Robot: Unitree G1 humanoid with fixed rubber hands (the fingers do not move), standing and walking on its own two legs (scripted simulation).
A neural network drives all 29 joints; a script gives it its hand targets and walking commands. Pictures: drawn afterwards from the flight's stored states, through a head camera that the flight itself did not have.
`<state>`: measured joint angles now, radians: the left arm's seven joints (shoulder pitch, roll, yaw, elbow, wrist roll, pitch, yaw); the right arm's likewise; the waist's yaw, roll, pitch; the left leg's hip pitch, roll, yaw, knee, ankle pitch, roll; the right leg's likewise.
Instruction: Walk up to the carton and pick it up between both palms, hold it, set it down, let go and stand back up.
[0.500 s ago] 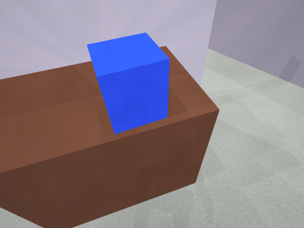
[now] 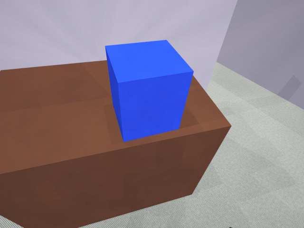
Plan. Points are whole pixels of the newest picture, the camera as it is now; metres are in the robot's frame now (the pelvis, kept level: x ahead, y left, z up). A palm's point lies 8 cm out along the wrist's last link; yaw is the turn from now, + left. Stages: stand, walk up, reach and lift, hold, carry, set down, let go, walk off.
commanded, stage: walk up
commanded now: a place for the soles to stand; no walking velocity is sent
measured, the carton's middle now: (145, 90) +0.55 +0.05 +0.07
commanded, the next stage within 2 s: none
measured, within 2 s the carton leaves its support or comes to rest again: neither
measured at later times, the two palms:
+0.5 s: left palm out of the picture +0.06 +0.25 -0.11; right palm out of the picture +0.06 -0.26 -0.11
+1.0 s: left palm out of the picture +0.07 +0.09 -0.11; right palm (295, 226) +0.21 -0.43 -0.13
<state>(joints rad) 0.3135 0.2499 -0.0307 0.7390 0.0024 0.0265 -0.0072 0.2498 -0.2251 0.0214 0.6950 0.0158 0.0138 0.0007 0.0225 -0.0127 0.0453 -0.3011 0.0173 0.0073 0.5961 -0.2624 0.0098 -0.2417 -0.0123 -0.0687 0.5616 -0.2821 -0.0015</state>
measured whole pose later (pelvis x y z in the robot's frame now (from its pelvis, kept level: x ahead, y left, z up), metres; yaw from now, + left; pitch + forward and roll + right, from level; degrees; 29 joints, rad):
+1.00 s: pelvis +0.10 -0.17 -0.01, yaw +12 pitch -3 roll +2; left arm 0.40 0.22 0.01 0.73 0.03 0.02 -0.01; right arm 0.37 -0.30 -0.08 0.73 -0.04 0.03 -0.04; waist 0.03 0.03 0.07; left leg -0.48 -0.03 -0.11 1.15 -0.45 -0.01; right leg -0.28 -0.06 -0.07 0.69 -0.36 -0.02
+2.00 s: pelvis +0.13 -0.14 +0.00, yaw +21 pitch -3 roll +1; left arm 0.36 0.23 0.04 0.64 0.03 0.01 0.04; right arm 0.20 -0.26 -0.04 0.80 -0.02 0.10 0.02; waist -0.01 0.05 0.09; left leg -0.42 -0.06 -0.02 0.89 -0.47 0.00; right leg -0.28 -0.03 -0.01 0.62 -0.30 -0.04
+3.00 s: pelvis +0.13 -0.12 +0.00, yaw +20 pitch -1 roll +0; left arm 0.30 0.27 0.00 0.69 0.00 0.02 -0.02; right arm 0.31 -0.27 0.00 0.69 -0.01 0.02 0.01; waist 0.00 0.01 0.04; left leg -0.21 0.04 -0.02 0.58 -0.35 -0.05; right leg -0.30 -0.03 0.02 0.61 -0.29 0.02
